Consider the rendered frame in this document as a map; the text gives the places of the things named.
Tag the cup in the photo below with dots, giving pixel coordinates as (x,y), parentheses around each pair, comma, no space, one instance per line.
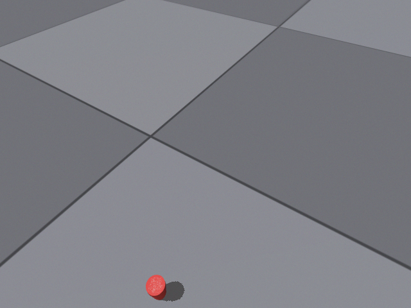
(156,287)

